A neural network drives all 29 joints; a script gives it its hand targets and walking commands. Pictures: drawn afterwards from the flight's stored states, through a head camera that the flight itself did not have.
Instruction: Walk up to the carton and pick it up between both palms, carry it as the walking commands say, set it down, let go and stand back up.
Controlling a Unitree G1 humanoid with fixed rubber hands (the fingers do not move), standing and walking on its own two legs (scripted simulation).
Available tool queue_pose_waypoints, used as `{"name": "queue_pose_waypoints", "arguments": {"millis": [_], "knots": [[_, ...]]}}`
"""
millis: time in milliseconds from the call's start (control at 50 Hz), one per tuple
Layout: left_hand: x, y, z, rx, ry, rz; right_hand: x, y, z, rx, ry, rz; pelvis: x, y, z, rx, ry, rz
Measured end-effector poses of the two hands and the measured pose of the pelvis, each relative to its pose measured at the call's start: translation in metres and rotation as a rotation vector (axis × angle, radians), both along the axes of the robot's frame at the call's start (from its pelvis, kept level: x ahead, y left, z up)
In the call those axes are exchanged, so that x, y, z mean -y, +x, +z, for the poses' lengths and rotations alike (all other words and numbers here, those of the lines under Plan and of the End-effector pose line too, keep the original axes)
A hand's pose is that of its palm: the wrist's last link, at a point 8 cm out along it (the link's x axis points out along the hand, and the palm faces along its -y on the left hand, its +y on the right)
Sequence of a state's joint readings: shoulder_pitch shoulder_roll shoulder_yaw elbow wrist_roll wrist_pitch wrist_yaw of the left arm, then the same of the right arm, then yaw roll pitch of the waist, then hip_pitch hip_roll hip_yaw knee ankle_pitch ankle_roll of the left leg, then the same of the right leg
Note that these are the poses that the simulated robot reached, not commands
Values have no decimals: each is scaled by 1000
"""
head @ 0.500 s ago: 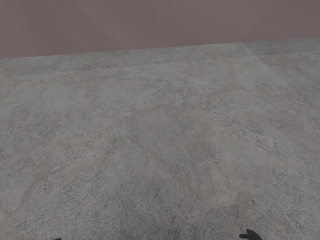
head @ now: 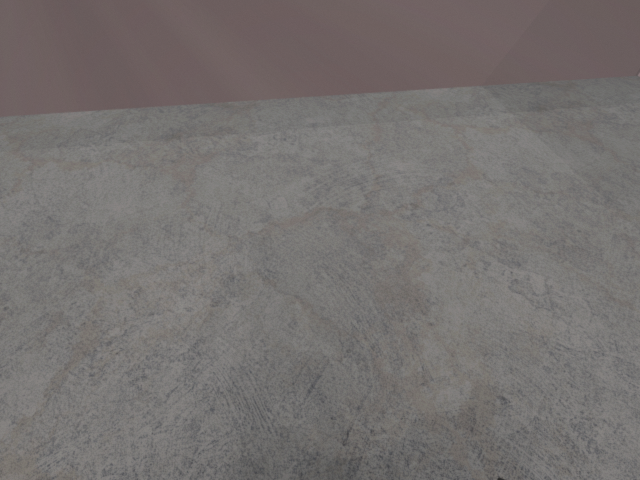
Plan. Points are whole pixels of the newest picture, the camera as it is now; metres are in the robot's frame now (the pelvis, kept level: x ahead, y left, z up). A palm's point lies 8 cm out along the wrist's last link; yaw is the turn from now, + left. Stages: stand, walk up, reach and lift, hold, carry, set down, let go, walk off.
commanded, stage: stand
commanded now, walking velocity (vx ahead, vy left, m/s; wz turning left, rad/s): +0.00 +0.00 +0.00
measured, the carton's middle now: out of the picture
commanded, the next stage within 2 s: walk up in 0.46 s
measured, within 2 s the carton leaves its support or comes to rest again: neither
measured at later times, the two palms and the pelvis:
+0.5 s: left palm out of the picture +0.06 +0.29 -0.11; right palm out of the picture +0.07 -0.26 -0.11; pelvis -0.01 +0.00 +0.01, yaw +0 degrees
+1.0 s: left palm out of the picture -0.01 +0.42 -0.08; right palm out of the picture +0.14 -0.20 -0.08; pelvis -0.03 +0.07 +0.01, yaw +13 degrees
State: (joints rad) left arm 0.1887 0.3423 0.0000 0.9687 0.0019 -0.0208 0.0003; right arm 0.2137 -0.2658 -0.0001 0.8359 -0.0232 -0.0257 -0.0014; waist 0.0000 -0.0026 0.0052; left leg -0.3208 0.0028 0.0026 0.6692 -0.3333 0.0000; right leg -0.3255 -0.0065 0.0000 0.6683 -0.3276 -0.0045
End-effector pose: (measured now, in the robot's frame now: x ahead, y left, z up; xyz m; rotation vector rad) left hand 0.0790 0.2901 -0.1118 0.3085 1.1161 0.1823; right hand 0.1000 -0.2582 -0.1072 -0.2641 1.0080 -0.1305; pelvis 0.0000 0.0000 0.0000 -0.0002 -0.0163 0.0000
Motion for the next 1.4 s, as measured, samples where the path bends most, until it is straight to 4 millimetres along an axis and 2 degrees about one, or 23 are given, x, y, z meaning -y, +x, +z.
{"name": "queue_pose_waypoints", "arguments": {"millis": [680,760,840,900,960,1040,1080,1160,1240,1340,1400], "knots": [[-4,-28,3,-62,0,27,2,-33,1,-73,2,-21,-1,-14,9,8,-1,1],[-14,-30,12,9,15,62,0,-26,1,-150,5,86,-2,-18,10,-1,-3,66],[-42,-49,25,42,55,119,-9,0,8,-152,-3,195,-15,-24,12,-18,3,147],[-72,-68,31,32,91,160,-22,22,16,-118,-11,248,-30,-27,12,-26,5,186],[-106,-84,33,22,116,191,-43,38,22,-85,-20,274,-52,-30,11,-32,-2,214],[-155,-94,20,36,134,219,-80,45,18,-63,-53,308,-87,-33,-3,-15,-28,250],[-168,-98,20,53,127,250,-94,42,22,-89,-70,340,-96,-34,0,-15,-24,284],[-181,-115,29,78,123,311,-114,50,31,-124,-98,400,-109,-33,9,-10,-32,359],[-188,-147,34,60,152,393,-143,78,29,-96,-79,488,-117,-30,8,-6,-11,437],[-177,-197,39,-26,187,467,-182,121,24,-23,-22,582,-121,-25,6,-30,20,498],[-171,-230,49,-81,197,538,-205,136,27,-28,-7,650,-125,-24,14,-51,28,560]]}}
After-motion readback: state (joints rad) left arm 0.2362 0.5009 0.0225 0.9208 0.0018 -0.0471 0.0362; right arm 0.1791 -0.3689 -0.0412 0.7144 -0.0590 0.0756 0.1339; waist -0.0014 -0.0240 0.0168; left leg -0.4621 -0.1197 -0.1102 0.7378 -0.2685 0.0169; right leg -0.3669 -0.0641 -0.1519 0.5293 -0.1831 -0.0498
